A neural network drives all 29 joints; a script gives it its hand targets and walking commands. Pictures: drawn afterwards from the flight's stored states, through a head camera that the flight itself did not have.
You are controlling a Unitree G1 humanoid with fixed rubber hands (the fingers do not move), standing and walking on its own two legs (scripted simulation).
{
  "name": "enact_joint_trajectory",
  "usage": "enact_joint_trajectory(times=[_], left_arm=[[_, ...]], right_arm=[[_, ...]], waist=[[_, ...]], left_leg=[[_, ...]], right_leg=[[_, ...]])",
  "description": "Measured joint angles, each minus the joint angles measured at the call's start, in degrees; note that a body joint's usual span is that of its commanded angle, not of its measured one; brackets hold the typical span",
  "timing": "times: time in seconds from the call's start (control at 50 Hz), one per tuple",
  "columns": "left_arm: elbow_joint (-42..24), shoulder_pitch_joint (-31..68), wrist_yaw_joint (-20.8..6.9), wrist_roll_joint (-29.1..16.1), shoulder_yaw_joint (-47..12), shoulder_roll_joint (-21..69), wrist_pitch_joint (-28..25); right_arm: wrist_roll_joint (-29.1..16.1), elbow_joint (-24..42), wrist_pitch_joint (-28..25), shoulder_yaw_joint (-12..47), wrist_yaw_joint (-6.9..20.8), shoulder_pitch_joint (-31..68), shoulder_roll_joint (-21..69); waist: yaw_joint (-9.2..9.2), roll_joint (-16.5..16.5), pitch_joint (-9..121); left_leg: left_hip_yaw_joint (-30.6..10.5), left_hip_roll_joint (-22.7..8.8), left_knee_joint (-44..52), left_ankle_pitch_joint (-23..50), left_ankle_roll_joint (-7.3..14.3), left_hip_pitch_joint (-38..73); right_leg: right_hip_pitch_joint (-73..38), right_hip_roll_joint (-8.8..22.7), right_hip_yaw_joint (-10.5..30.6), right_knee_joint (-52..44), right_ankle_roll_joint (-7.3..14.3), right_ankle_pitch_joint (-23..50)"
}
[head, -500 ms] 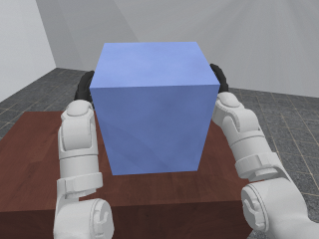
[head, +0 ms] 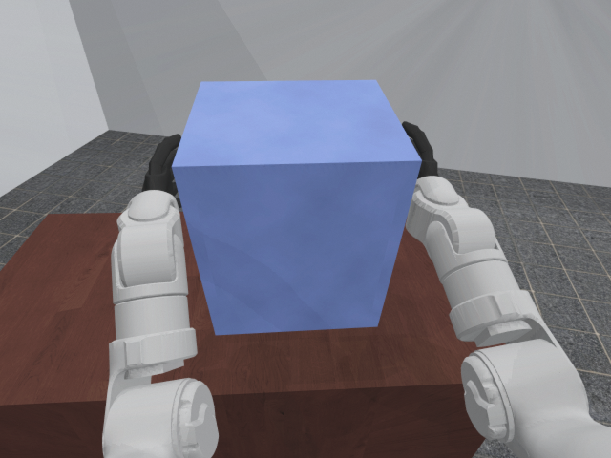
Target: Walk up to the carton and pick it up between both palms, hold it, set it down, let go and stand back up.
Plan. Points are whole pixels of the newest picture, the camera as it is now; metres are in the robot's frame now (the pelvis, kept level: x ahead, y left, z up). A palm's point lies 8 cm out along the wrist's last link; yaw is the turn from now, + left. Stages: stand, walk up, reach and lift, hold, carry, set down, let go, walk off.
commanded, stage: hold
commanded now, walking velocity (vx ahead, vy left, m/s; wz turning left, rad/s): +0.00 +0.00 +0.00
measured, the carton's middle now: (293, 210) +0.38 +0.01 +0.19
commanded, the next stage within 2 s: none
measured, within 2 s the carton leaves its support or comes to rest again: neither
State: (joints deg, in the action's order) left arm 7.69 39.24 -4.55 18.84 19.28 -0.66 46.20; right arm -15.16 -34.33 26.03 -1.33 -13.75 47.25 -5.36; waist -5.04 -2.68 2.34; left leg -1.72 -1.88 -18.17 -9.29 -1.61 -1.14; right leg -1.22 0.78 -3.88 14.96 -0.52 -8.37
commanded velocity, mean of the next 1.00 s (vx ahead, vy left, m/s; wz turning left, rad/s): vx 0.00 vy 0.00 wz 0.00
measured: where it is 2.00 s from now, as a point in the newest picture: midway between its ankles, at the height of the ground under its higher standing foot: outside the picture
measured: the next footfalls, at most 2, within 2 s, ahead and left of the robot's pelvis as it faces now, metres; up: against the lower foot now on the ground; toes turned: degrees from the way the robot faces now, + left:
none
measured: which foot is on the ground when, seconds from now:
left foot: down 0.00-1.00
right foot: down 0.00-1.00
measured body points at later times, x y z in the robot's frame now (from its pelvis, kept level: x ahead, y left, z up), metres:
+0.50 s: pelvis +0.00 +0.00 +0.00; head -0.07 +0.03 +0.44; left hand +0.37 +0.17 +0.23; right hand +0.38 -0.15 +0.24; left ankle +0.02 +0.14 -0.75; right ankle +0.01 -0.12 -0.75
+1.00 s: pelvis +0.00 +0.00 +0.00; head -0.07 +0.02 +0.44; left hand +0.37 +0.17 +0.24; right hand +0.38 -0.15 +0.24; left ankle +0.02 +0.14 -0.75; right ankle +0.01 -0.12 -0.75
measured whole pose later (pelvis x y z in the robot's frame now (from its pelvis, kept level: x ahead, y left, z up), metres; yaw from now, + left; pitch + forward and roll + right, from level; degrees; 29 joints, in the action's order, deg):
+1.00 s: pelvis +0.00 +0.00 +0.00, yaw +0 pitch -8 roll -1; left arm 9.3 40.6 -5.4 19.1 20.2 -1.1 45.4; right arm -14.8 -35.1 26.0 -1.8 -14.2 48.5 -5.0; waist -5.2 -2.4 2.0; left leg -2.1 -1.9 -18.4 -9.4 -1.7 -0.6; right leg -2.2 0.7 -4.2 14.6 -0.5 -8.3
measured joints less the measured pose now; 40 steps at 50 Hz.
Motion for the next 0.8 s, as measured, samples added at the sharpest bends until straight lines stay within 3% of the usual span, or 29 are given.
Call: enact_joint_trajectory(times=[0.8], left_arm=[[1.69, 1.77, -0.42, 0.34, 1.03, -0.20, -0.53]], right_arm=[[0.49, -1.17, 0.08, -0.51, -0.10, 1.59, 0.05]], waist=[[0.24, 0.52, -0.27]], left_leg=[[0.00, 0.01, 0.06, -0.06, 0.06, 0.56]], right_leg=[[-0.70, -0.03, 0.05, -0.35, -0.02, 0.07]])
